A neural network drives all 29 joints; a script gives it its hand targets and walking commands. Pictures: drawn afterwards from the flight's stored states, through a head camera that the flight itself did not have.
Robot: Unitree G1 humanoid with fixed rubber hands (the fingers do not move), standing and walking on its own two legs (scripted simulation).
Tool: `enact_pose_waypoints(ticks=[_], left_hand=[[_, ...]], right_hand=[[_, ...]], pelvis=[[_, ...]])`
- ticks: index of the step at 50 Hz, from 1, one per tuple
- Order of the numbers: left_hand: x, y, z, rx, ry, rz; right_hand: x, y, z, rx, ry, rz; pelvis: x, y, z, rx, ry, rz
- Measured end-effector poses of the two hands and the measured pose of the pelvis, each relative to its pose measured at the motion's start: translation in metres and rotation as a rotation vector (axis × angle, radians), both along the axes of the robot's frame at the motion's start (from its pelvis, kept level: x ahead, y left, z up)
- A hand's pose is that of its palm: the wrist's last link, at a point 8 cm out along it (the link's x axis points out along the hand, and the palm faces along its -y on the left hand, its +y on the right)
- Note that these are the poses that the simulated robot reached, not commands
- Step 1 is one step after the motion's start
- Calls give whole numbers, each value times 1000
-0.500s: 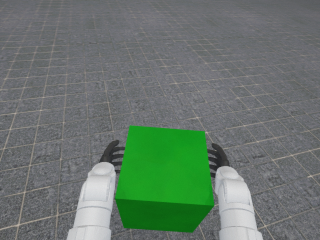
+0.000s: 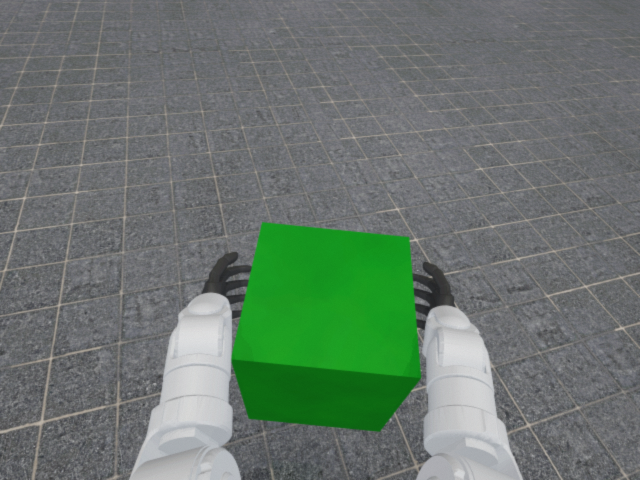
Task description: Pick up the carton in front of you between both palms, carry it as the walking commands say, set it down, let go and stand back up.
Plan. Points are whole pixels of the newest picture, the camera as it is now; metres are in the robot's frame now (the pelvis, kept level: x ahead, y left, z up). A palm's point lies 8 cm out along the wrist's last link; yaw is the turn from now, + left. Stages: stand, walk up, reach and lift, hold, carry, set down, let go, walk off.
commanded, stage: set down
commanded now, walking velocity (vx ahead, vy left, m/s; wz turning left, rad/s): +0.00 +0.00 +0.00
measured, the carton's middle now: (324, 333) +0.34 +0.01 -0.06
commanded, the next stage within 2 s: none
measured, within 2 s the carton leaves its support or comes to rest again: neither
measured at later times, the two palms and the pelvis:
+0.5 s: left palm (220, 342) +0.37 +0.19 -0.19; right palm (385, 350) +0.38 -0.11 -0.17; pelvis -0.03 -0.02 -0.10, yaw +0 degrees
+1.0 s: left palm (217, 358) +0.41 +0.22 -0.34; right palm (355, 359) +0.43 -0.08 -0.32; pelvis -0.06 -0.01 -0.24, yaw -2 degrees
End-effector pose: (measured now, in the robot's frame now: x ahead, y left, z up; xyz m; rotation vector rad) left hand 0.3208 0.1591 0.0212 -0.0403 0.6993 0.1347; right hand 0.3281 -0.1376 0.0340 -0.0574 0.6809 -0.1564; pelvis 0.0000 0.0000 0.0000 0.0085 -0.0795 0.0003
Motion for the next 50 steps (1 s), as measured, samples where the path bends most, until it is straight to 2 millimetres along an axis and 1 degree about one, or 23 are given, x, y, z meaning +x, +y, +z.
enact_pose_waypoints(ticks=[3,5,8,11,14,17,20,23,28,32,36,44,50], left_hand=[[9,4,-20,11,11,-4],[13,8,-38,24,19,-8],[15,13,-70,43,27,-11],[17,17,-108,52,27,-13],[20,20,-144,47,17,-15],[26,22,-172,39,-4,-20],[35,24,-190,34,-32,-23],[44,25,-202,29,-51,-22],[56,29,-220,13,-45,-9],[63,34,-240,11,-25,-2],[68,39,-264,14,-13,-2],[80,47,-320,22,-10,-2],[86,57,-360,31,-4,11]], right_hand=[[11,4,-18,-9,10,10],[17,8,-35,-14,17,20],[23,13,-68,-16,24,35],[26,17,-106,-11,23,37],[27,20,-141,7,14,20],[30,22,-169,30,-8,-2],[37,23,-187,48,-37,-19],[45,24,-199,60,-57,-30],[57,28,-218,70,-53,-38],[65,33,-238,67,-33,-33],[71,39,-262,61,-21,-26],[86,47,-317,54,-21,-15],[98,57,-356,56,-15,5]], pelvis=[[-4,-5,-5,-4,54,8],[-6,-8,-9,-9,105,16],[-11,-13,-17,-20,196,26],[-16,-17,-27,-31,299,32],[-19,-20,-41,-40,410,32],[-22,-22,-58,-44,511,28],[-25,-22,-76,-45,590,22],[-28,-22,-93,-46,644,19],[-34,-20,-118,-48,698,15],[-40,-18,-139,-53,736,13],[-45,-16,-160,-61,777,11],[-54,-12,-206,-78,841,12],[-59,-10,-237,-85,872,9]])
